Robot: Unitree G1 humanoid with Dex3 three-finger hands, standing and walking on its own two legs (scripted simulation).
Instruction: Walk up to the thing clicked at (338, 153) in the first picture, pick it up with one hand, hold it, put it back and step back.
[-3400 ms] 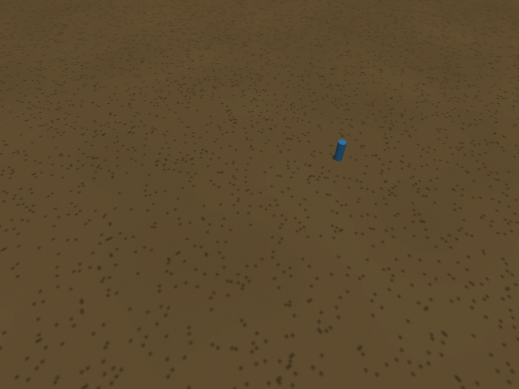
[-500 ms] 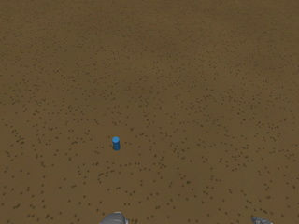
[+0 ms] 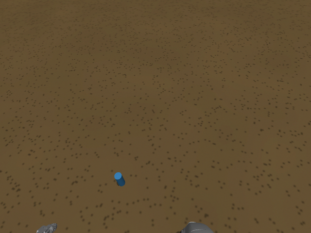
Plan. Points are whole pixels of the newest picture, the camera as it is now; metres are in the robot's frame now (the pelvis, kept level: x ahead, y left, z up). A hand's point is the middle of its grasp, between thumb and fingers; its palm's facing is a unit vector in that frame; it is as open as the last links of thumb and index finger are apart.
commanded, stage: walk up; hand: left
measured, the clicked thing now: (119, 179) +0.50 +0.26 -0.70
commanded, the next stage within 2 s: none
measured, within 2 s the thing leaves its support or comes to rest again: neither
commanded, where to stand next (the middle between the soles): +0.23 +0.02 m, yaw +1 degrees
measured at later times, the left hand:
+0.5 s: hand (60, 228) +0.16 +0.30 -0.16, palm faces +0.00 -0.95 -0.33, open 7.4 cm
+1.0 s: hand (68, 205) +0.22 +0.28 -0.13, palm faces -0.01 -0.93 -0.38, open 7.4 cm
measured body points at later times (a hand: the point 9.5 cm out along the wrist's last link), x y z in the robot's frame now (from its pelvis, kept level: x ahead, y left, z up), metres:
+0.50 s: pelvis +0.12 +0.03 +0.00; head +0.15 +0.06 +0.45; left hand +0.16 +0.35 -0.13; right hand +0.21 -0.29 -0.09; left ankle +0.20 +0.14 -0.72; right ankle +0.09 -0.10 -0.68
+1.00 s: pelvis +0.15 +0.02 +0.01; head +0.17 +0.00 +0.46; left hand +0.22 +0.33 -0.11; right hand +0.25 -0.27 -0.13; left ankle +0.20 +0.14 -0.72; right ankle +0.20 -0.11 -0.72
